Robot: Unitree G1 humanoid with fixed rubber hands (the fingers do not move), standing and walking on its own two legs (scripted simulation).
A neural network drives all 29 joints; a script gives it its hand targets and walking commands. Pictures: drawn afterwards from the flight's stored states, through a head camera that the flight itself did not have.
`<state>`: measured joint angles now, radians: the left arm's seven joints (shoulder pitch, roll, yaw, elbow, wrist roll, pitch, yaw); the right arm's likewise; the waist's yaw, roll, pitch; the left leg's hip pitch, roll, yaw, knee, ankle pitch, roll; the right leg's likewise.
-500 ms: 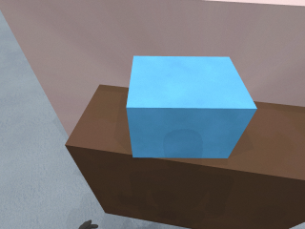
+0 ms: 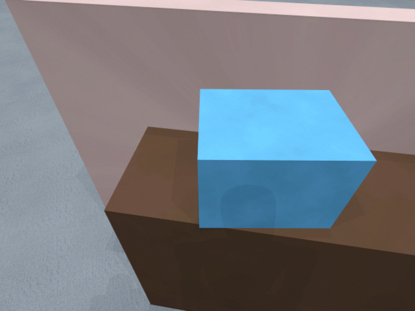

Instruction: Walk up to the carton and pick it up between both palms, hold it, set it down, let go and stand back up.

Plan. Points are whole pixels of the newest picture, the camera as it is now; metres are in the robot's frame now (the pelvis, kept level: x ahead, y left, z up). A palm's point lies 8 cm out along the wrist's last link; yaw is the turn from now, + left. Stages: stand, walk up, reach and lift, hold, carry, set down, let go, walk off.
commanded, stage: stand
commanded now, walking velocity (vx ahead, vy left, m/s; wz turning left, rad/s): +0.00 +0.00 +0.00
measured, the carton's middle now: (264, 158) +0.42 -0.10 +0.08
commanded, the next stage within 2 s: none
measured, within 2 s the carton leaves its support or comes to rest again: neither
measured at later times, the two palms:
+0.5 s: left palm out of the picture -0.09 +0.20 -0.15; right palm out of the picture -0.11 -0.18 -0.15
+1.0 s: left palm out of the picture -0.09 +0.18 -0.15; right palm out of the picture -0.07 -0.19 -0.15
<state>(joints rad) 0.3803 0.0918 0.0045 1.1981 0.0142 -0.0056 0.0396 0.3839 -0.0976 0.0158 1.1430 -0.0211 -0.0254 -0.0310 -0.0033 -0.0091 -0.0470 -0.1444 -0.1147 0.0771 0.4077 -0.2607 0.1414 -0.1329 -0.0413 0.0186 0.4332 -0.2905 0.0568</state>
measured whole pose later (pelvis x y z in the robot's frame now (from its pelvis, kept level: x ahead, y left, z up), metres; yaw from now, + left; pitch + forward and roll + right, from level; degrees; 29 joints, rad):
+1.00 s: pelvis -0.01 +0.00 +0.00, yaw +0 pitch +0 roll +0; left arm 0.40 0.06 -0.01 1.23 0.01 -0.01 0.05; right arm 0.39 -0.10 0.02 1.17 -0.01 -0.02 -0.04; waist -0.02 -0.01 -0.03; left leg -0.14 -0.14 0.07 0.32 -0.19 0.14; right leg -0.17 -0.07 0.02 0.44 -0.27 0.06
